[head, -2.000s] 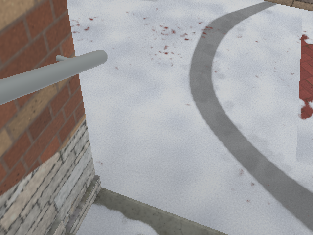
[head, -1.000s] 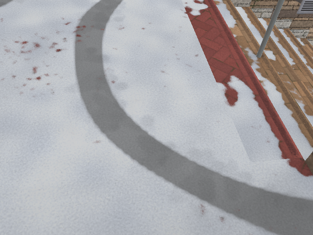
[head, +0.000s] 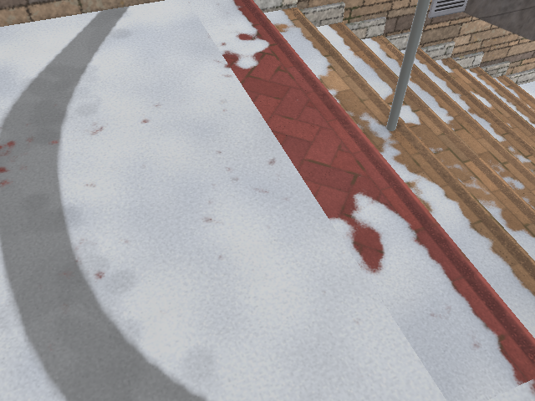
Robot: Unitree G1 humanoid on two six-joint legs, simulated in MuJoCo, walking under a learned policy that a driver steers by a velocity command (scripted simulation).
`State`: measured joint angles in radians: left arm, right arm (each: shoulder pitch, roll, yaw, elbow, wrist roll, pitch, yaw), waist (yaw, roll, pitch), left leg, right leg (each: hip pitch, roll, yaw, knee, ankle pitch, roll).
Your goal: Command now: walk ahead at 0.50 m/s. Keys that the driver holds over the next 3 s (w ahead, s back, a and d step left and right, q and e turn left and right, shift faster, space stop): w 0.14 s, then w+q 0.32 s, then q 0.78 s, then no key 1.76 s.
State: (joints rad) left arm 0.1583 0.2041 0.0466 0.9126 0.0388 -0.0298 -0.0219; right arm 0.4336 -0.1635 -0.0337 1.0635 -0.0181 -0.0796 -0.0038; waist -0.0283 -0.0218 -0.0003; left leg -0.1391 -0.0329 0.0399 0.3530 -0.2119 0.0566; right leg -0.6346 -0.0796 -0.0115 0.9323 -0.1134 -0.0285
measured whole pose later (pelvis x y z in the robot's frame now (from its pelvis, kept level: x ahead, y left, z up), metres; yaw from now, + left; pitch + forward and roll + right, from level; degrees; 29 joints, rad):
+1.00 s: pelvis +0.40 -0.04 -0.01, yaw +24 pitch +1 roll -1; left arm 0.14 0.22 0.05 0.80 0.03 0.04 0.04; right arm 0.23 -0.25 -0.08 0.84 -0.02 0.01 -0.01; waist -0.04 -0.01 0.07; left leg -0.37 -0.14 -0.04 0.42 -0.07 0.13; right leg -0.57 -0.05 0.07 1.04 -0.36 0.04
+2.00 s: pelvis +0.40 -0.10 +0.00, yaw +39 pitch -2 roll +0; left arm 0.26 0.24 0.01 0.98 0.01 0.01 0.01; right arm 0.19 -0.23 0.01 1.02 0.00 0.01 -0.03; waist 0.03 -0.01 0.03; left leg -0.09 -0.05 -0.06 0.36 -0.23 0.04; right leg -0.14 0.01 -0.01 0.35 -0.17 -0.01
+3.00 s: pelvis +0.42 -0.10 +0.00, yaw +39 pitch -1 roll +0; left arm 0.29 0.16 -0.01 1.14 0.01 0.00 0.03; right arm 0.31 -0.16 0.03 1.18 -0.01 0.00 -0.05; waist 0.01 0.01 0.02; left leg -0.12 -0.03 -0.06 0.39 -0.25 0.01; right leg -0.18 0.03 -0.01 0.40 -0.20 -0.03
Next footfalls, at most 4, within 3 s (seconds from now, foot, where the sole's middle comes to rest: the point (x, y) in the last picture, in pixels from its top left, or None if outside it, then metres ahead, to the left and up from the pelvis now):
0.22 right None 0.27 -0.14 -0.78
0.70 left None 0.50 0.04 -0.78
1.26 right None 0.52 -0.15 -0.78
1.66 left None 0.36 -0.01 -0.78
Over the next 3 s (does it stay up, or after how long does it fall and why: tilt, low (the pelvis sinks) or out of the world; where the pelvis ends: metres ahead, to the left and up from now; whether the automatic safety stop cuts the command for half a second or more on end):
stays up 0.42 -0.10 0.00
